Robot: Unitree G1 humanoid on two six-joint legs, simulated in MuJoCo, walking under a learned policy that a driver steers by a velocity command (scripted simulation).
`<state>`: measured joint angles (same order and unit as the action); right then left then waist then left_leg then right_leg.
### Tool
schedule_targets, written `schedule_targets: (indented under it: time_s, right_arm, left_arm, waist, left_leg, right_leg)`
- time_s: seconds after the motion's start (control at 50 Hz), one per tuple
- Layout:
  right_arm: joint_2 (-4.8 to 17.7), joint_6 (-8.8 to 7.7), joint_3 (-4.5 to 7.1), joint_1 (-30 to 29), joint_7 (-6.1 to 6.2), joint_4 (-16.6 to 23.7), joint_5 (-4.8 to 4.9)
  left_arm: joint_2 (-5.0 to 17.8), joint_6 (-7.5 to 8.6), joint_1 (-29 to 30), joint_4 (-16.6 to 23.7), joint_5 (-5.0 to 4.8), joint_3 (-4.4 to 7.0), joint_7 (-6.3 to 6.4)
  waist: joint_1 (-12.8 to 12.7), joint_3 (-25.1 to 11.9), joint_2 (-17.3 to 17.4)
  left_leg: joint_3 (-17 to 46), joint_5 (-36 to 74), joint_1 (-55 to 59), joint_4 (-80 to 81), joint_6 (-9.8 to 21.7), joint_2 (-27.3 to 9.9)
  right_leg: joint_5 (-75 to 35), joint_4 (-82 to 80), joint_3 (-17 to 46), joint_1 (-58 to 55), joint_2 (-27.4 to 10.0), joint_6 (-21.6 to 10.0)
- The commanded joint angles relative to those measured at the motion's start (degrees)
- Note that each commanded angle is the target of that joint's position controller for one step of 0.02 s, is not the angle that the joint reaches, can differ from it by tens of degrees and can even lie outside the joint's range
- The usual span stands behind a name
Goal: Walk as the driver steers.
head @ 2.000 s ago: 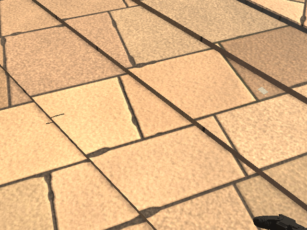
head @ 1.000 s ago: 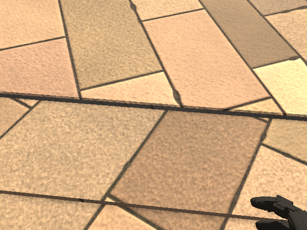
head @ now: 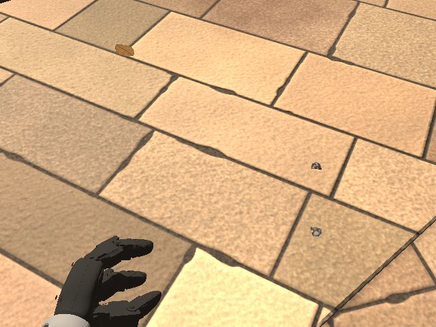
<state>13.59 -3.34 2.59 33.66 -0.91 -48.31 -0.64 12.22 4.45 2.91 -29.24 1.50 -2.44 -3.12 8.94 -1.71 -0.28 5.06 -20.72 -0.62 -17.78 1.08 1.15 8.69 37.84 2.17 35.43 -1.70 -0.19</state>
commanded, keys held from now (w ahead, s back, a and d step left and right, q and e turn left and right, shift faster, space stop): w+q+shift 1.00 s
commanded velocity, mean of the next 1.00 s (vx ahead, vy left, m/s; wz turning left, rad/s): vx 1.00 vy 0.00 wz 0.90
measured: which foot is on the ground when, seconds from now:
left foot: down 0.00-0.06, up 0.08-0.44, down 0.46-0.86, up 0.88-1.00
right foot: up 0.00-0.04, down 0.06-0.46, up 0.48-0.82, down 0.84-1.00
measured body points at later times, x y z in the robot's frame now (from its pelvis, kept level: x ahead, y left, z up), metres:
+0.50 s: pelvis +0.45 +0.06 -0.03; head +0.47 +0.06 +0.42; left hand +0.32 +0.29 -0.16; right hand +0.75 -0.05 -0.10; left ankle +0.53 +0.12 -0.70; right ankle +0.23 -0.15 -0.61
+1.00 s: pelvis +0.86 +0.24 +0.03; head +0.88 +0.25 +0.48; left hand +0.70 +0.50 -0.06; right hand +1.19 +0.17 -0.06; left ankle +0.73 +0.23 -0.58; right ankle +0.97 +0.17 -0.70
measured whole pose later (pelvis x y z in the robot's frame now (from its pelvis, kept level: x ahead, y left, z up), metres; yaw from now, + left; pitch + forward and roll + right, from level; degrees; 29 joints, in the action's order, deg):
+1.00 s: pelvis +0.86 +0.24 +0.03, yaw +54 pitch +2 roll -2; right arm 22.3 -0.6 4.4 13.6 -2.4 -38.7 -1.9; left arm 17.0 4.0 -15.8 -39.3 2.7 2.2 1.2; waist -0.4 0.1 3.5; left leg 1.3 -17.4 -28.9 -76.5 5.9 2.0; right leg 15.3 31.3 -5.0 17.1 -1.7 0.8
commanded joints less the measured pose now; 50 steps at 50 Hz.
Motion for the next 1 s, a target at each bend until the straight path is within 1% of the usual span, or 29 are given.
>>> schedule_targets:
  time_s: [0.02,0.04,0.06,0.08,0.1,0.12,0.14,0.22,0.34,0.38,0.42,0.44,0.46,0.48,0.5,0.52,0.54,0.56,0.6,0.66,0.72,0.78,0.8,0.84,0.86,0.88,0.9,0.94,1.0]
  right_arm:
    - [13.7,-1.28,3.67,-6.8,-0.08,4.5,0.80]
    - [13.4,-1.76,3.86,-9.7,-0.43,5.8,1.44]
    - [6.4,-2.49,2.28,-11.8,-0.25,8.3,0.90]
    - [2.4,-2.12,1.06,-10.4,-0.09,12.6,3.19]
    - [4.8,-1.04,1.08,-10.9,0.40,12.3,1.81]
    - [5.2,-0.35,1.14,-15.8,0.10,12.0,0.12]
    - [4.4,0.28,1.04,-18.2,-0.50,12.1,-0.54]
    - [0.0,3.59,-0.49,-24.8,-1.97,16.2,-1.25]
    - [1.7,4.45,-2.55,-32.8,-3.04,20.5,-1.39]
    - [3.3,4.03,-2.34,-32.9,-3.69,19.3,-1.37]
    - [7.2,3.70,-0.66,-20.8,-3.23,16.3,-0.48]
    - [10.3,3.28,1.14,-8.5,-2.55,12.7,-0.04]
    - [13.6,2.64,3.17,-4.7,-1.60,10.7,0.35]
    - [18.5,3.31,4.63,-11.2,-0.51,10.4,1.15]
    - [22.3,4.10,5.59,-13.3,-0.29,14.0,-0.47]
    - [20.1,4.33,5.49,-13.3,0.41,14.4,-0.27]
    - [15.7,3.72,4.51,-12.9,1.22,12.1,-0.59]
    - [13.6,2.72,3.83,-13.7,1.61,11.2,-0.39]
    - [11.2,0.98,2.67,-16.7,1.84,10.8,-0.56]
    - [11.9,-0.97,2.65,-17.6,1.28,10.2,-0.09]
    - [13.4,-1.10,3.52,-17.3,0.55,9.6,0.57]
    - [15.1,-0.80,4.47,-14.1,0.28,8.8,0.74]
    - [16.0,-0.70,4.75,-13.8,0.44,8.8,0.40]
    - [16.7,-1.06,4.75,-17.7,-0.05,9.8,-0.12]
    - [8.5,-1.81,2.56,-18.7,0.14,11.9,-0.63]
    - [4.6,-1.56,0.92,-12.0,-0.01,15.9,2.26]
    - [8.6,-0.35,0.97,-14.4,0.65,13.8,0.28]
    - [10.4,1.02,1.40,-20.9,-0.78,14.0,-1.34]
    - [6.9,3.35,0.44,-24.5,-3.13,16.3,-1.76]
  left_arm:
    - [8.3,1.22,-10.8,-1.0,0.18,3.94,2.24]
    - [11.1,1.50,-21.3,-3.3,1.09,5.35,3.54]
    - [15.5,1.56,-33.4,-4.8,2.36,6.92,4.66]
    - [19.1,0.85,-31.1,-4.4,3.37,7.33,4.78]
    - [15.6,0.54,-25.8,-4.1,3.05,7.42,4.65]
    - [9.8,0.93,-23.3,-4.5,2.17,6.06,4.22]
    - [7.5,1.32,-23.4,-6.3,1.80,5.47,3.82]
    - [3.2,3.35,-28.0,-14.2,0.41,4.43,2.95]
    - [6.8,4.15,-22.8,-17.1,0.60,4.40,3.71]
    - [11.6,4.43,-25.7,-16.8,-0.20,5.37,4.34]
    - [17.5,3.10,-24.4,-15.4,0.31,7.27,5.25]
    - [19.4,1.90,-21.5,-13.4,0.45,8.17,5.11]
    - [17.8,1.03,-21.1,-12.8,0.02,8.43,4.26]
    - [6.0,1.38,-20.3,-10.0,1.90,5.29,3.02]
    - [7.8,2.75,-23.7,-2.0,1.03,5.26,2.89]
    - [9.5,3.77,-19.9,-1.4,1.56,4.78,2.79]
    - [9.4,4.02,-18.0,-1.7,1.35,4.54,3.02]
    - [8.3,3.48,-16.0,-1.4,2.13,3.95,3.39]
    - [7.6,0.44,-18.1,-1.8,2.81,3.51,3.78]
    - [7.3,-1.34,-9.3,2.3,2.17,2.87,3.39]
    - [4.5,-1.23,-5.2,2.3,0.09,1.63,2.03]
    - [7.6,-0.97,-4.8,1.3,-0.72,2.58,2.53]
    - [9.6,-0.77,-7.9,0.2,-0.70,3.45,3.06]
    - [14.6,-0.04,-27.1,-4.2,-0.34,6.13,4.79]
    - [18.3,0.35,-38.5,-5.9,1.29,7.56,5.96]
    - [22.5,0.24,-30.6,-4.7,3.02,8.20,5.45]
    - [16.9,-0.12,-22.5,-2.9,2.51,7.86,5.03]
    - [10.5,-0.42,-20.1,-4.5,1.71,6.23,4.37]
    - [8.2,1.04,-24.4,-10.4,0.38,5.60,3.93]
  waist:
    - [-12.5,-6.2,3.8]
    - [-18.2,-12.2,3.7]
    - [-21.9,-19.9,-4.9]
    - [-17.4,-21.2,-15.3]
    - [-15.3,-15.5,-12.2]
    - [-15.2,-7.3,-6.3]
    - [-14.1,-2.0,-3.4]
    - [-8.9,4.9,-5.7]
    - [-3.9,9.0,-1.3]
    - [-4.6,4.0,-1.5]
    - [2.2,-5.0,-7.0]
    - [7.1,-11.1,-8.0]
    - [8.0,-11.1,-1.8]
    - [0.3,-4.4,13.7]
    - [-3.8,-19.6,14.9]
    - [-3.0,-16.7,5.0]
    - [-5.3,-4.4,-1.5]
    - [-7.8,0.9,-6.0]
    - [-12.7,5.9,-6.4]
    - [-12.1,8.4,-4.8]
    - [-9.2,4.4,-0.6]
    - [-7.3,1.1,2.6]
    - [-8.7,-1.5,2.7]
    - [-19.8,-11.6,0.5]
    - [-22.7,-18.0,-9.1]
    - [-13.6,-21.6,-27.1]
    - [-12.9,-13.1,-15.3]
    - [-12.8,-3.2,-2.5]
    - [-10.9,3.1,-3.9]
  left_leg:
    - [5.6,46.3,-10.6,-12.9,7.8,-5.9]
    - [5.4,39.0,-20.6,-27.2,6.5,-3.7]
    - [2.7,6.9,-32.1,-45.4,6.4,-0.9]
    - [-0.2,-5.5,-45.8,-59.4,5.8,1.9]
    - [-1.0,-0.8,-52.1,-66.4,5.9,-1.8]
    - [-2.2,1.9,-53.9,-67.2,5.7,-3.7]
    - [-2.4,2.6,-53.5,-68.1,5.1,-4.8]
    - [-1.8,0.0,-61.4,-76.7,4.8,-7.2]
    - [-12.1,13.3,-45.0,-51.6,6.4,-5.0]
    - [-18.7,15.1,-29.6,-42.3,8.1,0.3]
    - [-18.2,9.1,-16.7,-38.3,10.0,4.2]
    - [-14.8,6.1,-3.9,-34.0,11.8,6.4]
    - [-6.6,8.9,7.6,-22.0,14.6,4.9]
    - [9.5,17.4,9.7,-21.8,16.6,-2.6]
    - [37.7,8.1,22.2,-8.6,26.8,-12.7]
    - [45.7,-3.7,18.6,0.8,25.9,-14.7]
    - [43.0,-4.0,7.1,2.7,23.8,-13.7]
    - [37.4,0.4,-3.2,2.6,22.0,-11.1]
    - [26.8,7.0,-19.2,2.6,20.7,-6.8]
    - [17.9,13.3,-30.0,6.8,18.8,-1.3]
    - [12.6,21.5,-30.0,5.9,14.3,2.9]
    - [16.7,32.1,-15.2,-0.2,11.7,-0.1]
    - [17.4,39.9,-10.7,-6.0,10.3,-0.3]
    - [14.7,42.3,-15.9,-31.3,7.2,1.9]
    - [10.0,9.6,-26.9,-51.3,7.1,5.2]
    - [3.8,-8.6,-42.0,-63.6,5.7,8.5]
    - [2.3,-1.5,-47.5,-67.1,6.2,2.7]
    - [-0.1,4.2,-45.7,-62.5,5.2,-1.9]
    - [-0.1,5.2,-45.8,-59.7,4.2,-5.8]
  right_leg:
    - [-0.2,-9.4,-4.7,-30.1,5.9,-1.2]
    - [1.6,-7.4,-1.6,-45.7,0.9,-2.4]
    - [22.0,-8.9,15.3,-58.7,-15.0,-3.4]
    - [31.0,-21.7,43.1,-60.3,-25.8,-6.7]
    - [38.6,-22.8,43.6,-54.9,-24.9,-10.6]
    - [34.2,-22.2,33.4,-47.7,-21.2,-10.4]
    - [24.5,-22.8,25.3,-41.3,-18.6,-9.5]
    - [0.8,-25.0,9.0,-35.0,-15.8,-5.8]
    - [-29.2,-32.0,-17.0,-23.1,-7.3,-0.7]
    - [-60.6,-25.9,-17.9,-25.7,-8.8,-1.2]
    - [-78.4,-6.1,-16.4,-32.1,-11.7,-1.2]
    - [-78.3,10.4,-13.9,-29.8,-13.0,-1.7]
    - [-42.2,33.8,-13.6,-19.7,-7.1,-1.0]
    - [15.3,59.3,-12.2,1.8,3.3,0.0]
    - [14.7,68.4,1.6,14.7,4.4,0.3]
    - [10.8,65.2,4.7,17.7,1.5,0.6]
    - [10.7,61.6,3.9,19.1,-0.1,1.0]
    - [12.3,55.6,3.6,16.2,-2.4,1.7]
    - [14.9,46.7,3.7,9.1,-5.0,3.1]
    - [9.6,25.0,0.2,0.7,-6.2,4.2]
    - [-9.8,5.6,-2.3,-15.5,-2.3,3.3]
    - [-10.3,-4.1,-1.1,-17.8,0.4,2.1]
    - [-5.6,-5.6,-1.0,-21.0,2.1,1.7]
    - [3.2,-5.1,-0.8,-43.1,0.7,0.4]
    - [23.9,-6.5,13.7,-56.2,-13.4,-0.6]
    - [37.8,-22.9,49.6,-59.3,-25.6,-5.1]
    - [46.7,-24.2,48.3,-51.4,-23.8,-7.4]
    - [29.2,-22.4,28.2,-38.6,-18.8,-6.3]
    - [12.5,-25.3,11.4,-31.3,-14.4,-3.4]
